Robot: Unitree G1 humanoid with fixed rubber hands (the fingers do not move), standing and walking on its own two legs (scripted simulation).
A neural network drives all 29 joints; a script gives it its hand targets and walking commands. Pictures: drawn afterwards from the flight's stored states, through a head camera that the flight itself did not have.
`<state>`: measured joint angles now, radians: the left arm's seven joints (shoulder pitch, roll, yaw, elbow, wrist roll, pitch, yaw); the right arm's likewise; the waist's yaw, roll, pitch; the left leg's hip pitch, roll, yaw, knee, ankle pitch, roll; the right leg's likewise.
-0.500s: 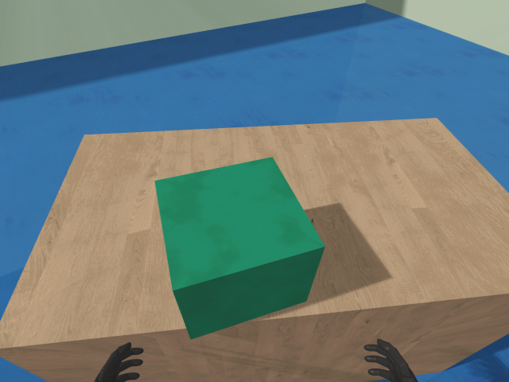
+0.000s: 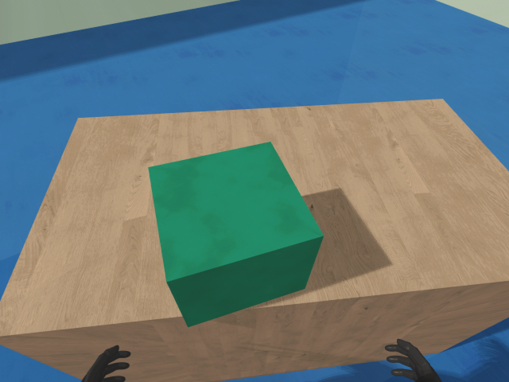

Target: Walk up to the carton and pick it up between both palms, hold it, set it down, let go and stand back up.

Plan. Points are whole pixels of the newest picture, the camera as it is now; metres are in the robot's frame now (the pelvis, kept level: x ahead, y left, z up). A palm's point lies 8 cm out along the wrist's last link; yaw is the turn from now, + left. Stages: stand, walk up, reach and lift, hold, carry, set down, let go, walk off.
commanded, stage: stand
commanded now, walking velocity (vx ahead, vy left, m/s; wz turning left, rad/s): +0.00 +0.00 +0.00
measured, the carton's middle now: (230, 231) +0.38 +0.04 +0.01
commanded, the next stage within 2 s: walk up in 1.02 s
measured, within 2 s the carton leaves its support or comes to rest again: neither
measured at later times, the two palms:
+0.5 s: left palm out of the picture +0.14 +0.26 -0.08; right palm out of the picture +0.14 -0.27 -0.08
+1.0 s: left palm out of the picture +0.13 +0.26 -0.08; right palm out of the picture +0.14 -0.27 -0.08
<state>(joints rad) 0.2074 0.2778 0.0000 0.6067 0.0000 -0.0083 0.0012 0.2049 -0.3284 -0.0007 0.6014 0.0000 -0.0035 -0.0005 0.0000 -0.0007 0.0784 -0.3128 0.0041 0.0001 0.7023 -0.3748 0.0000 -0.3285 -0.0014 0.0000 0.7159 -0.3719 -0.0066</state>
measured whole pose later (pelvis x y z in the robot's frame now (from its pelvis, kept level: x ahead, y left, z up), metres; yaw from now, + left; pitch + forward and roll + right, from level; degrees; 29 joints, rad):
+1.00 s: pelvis -0.01 +0.00 +0.00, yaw +0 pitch -2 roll +0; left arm 0.21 0.29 0.00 0.66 0.00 -0.01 0.00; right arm 0.20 -0.34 0.00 0.62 0.00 -0.01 0.00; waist 0.00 0.00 0.05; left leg -0.31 0.00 0.00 0.70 -0.36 0.00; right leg -0.33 0.00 0.00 0.72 -0.36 -0.01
